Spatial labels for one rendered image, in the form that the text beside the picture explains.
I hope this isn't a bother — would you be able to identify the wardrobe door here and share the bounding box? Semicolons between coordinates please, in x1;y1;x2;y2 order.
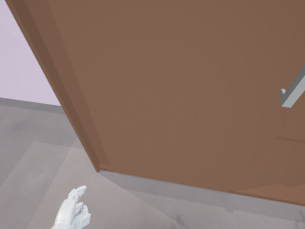
47;0;305;193
25;0;110;165

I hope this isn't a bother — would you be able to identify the handle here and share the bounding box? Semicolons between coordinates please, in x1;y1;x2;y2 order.
279;65;305;108

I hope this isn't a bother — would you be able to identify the left robot hand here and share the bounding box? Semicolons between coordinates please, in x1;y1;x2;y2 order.
54;185;91;229

